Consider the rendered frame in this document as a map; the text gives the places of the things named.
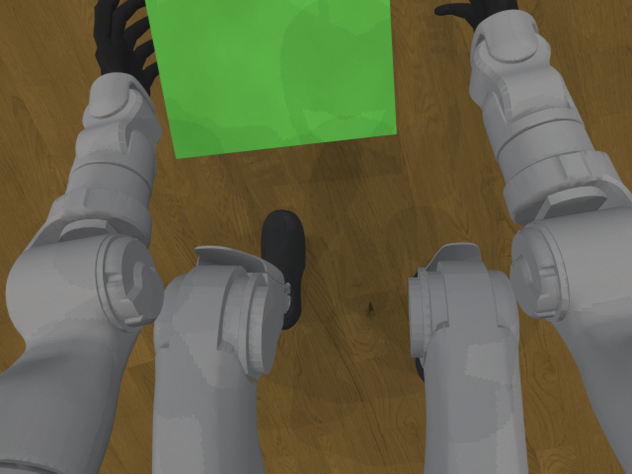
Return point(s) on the right robot shin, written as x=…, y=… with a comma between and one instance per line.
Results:
x=505, y=301

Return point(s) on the robot right hand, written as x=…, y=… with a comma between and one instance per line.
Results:
x=477, y=11

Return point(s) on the robot right forearm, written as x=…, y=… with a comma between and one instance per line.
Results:
x=536, y=132

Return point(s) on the right robot upper arm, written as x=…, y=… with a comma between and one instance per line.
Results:
x=576, y=272

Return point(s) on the robot left forearm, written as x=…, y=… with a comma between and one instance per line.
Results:
x=111, y=180

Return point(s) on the robot shin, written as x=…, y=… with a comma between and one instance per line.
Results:
x=505, y=301
x=222, y=256

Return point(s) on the robot left hand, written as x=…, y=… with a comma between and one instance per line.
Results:
x=115, y=45

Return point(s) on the left robot shin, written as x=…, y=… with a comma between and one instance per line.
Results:
x=222, y=256

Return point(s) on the left robot upper arm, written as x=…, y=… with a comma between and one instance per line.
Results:
x=79, y=305

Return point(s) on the carton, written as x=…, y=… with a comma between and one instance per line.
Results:
x=245, y=75

